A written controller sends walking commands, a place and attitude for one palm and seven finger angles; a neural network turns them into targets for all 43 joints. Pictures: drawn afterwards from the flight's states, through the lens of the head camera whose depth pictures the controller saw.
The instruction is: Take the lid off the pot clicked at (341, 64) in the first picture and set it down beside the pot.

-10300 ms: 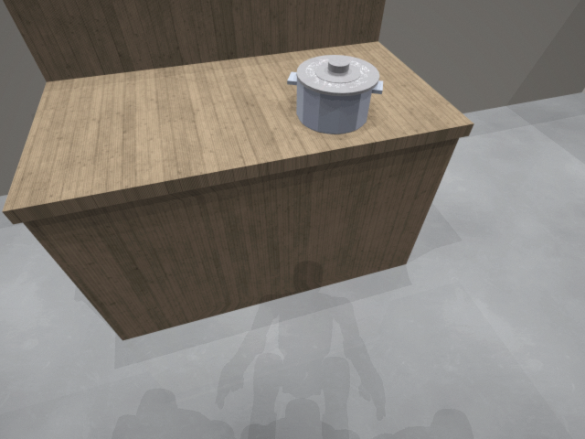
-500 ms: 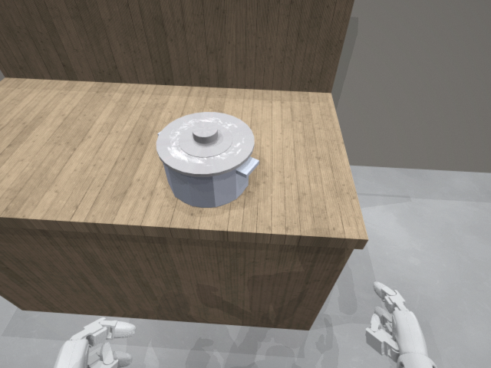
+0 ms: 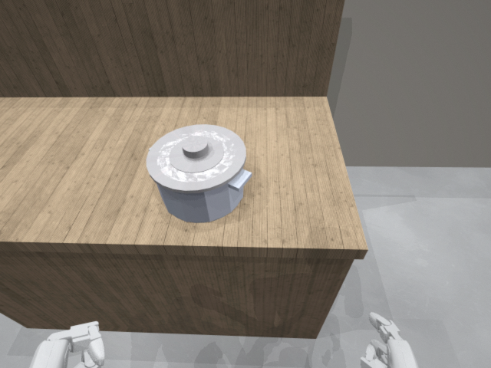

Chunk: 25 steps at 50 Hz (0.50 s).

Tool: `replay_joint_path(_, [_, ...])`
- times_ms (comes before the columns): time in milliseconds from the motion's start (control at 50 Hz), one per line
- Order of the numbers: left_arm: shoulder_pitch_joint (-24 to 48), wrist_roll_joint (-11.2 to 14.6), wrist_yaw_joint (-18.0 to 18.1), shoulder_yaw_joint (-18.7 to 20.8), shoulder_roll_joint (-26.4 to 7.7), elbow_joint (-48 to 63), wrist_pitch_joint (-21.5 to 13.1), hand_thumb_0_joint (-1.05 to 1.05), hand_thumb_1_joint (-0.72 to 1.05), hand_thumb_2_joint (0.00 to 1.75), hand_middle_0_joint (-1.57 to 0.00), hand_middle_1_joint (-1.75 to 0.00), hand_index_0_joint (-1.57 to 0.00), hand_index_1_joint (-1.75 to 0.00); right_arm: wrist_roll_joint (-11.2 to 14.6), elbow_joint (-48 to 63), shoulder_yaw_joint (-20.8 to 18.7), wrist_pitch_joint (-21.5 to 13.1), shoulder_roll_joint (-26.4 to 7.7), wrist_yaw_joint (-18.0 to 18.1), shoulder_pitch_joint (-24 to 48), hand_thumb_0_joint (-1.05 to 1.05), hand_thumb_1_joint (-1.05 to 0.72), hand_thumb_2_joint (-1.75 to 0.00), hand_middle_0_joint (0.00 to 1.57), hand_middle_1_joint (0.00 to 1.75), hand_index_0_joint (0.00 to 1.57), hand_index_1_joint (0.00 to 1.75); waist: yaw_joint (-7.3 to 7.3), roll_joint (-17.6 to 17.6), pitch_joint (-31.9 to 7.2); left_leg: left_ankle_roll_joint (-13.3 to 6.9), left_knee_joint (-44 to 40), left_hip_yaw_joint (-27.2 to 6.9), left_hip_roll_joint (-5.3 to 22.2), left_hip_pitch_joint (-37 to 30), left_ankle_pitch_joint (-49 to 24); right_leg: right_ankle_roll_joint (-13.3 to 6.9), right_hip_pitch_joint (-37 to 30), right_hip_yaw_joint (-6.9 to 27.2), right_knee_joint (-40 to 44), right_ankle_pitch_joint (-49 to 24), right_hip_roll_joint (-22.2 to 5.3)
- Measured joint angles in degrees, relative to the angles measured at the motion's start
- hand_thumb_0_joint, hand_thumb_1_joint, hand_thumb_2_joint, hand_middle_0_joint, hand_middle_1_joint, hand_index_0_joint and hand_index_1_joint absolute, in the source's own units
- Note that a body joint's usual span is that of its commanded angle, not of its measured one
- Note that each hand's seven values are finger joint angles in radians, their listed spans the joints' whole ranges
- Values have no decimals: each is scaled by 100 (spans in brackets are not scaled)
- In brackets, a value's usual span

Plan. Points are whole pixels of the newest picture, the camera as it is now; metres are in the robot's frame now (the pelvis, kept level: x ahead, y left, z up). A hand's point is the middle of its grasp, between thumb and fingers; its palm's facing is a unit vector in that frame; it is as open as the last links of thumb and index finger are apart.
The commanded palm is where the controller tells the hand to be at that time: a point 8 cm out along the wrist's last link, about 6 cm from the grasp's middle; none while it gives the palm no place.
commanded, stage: raise the hand higher, near the body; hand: left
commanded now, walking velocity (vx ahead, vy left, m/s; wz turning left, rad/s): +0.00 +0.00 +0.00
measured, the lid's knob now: (195, 146) +0.51 +0.16 +0.08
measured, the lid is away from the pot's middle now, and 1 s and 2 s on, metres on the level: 0.01 0.01 0.01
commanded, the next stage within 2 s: reach forward and open the fingers in 0.56 s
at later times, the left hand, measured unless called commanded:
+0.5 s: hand (78, 323) +0.15 +0.24 +0.07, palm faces +0.28 -0.87 -0.40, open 3.1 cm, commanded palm +0.11 +0.28 +0.11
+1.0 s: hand (44, 309) +0.16 +0.29 +0.09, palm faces -0.12 -0.10 -0.99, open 3.0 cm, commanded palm +0.16 +0.28 +0.15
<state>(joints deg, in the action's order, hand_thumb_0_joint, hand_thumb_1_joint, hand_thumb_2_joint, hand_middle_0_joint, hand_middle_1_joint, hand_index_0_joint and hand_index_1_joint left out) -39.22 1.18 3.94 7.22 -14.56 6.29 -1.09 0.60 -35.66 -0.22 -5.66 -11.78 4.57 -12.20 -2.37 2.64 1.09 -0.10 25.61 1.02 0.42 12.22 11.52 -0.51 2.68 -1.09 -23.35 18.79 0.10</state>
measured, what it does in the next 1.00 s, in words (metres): stands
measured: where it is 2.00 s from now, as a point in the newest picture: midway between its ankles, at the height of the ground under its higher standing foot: outside the picture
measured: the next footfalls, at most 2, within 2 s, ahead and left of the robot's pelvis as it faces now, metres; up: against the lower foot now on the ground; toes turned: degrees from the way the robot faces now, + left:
none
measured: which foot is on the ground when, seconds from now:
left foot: down 0.00-1.00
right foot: down 0.00-1.00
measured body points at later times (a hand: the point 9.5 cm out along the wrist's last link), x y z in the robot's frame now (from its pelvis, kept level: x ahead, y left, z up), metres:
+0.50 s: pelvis +0.00 +0.01 +0.00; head -0.01 -0.01 +0.45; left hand +0.13 +0.29 +0.10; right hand +0.20 -0.20 -0.07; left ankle +0.03 +0.12 -0.74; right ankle -0.07 -0.11 -0.74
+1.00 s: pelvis -0.03 +0.01 -0.01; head -0.03 -0.04 +0.44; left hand +0.16 +0.29 +0.14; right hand +0.18 -0.21 -0.10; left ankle +0.03 +0.12 -0.74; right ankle -0.07 -0.11 -0.74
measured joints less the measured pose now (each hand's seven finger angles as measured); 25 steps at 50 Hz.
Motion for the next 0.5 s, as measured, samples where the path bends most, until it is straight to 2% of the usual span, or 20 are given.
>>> replay_joint_path(240, [-31, 8, 29, 91, -102, 710, -25, 1, 90, 90, -130, -149, -129, -150, -6, 192, -2, -17, -30, -5, 224, 1, -90, -90, 20, 30, 20, 30, -111, -55, -46, -48, -37, 24, -64, -91, 37, 53, -115, 11, 86, 10, -67])
replay_joint_path(500, [257, 76, 56, 283, -234, 1243, -119, 1, 90, 90, -130, -149, -129, -150, -27, 285, 140, 63, 38, -71, 204, 1, -90, -90, 20, 30, 21, 30, -125, -8, 7, -64, -62, 29, -72, -152, -5, 74, -180, 13, 125, -44, -77])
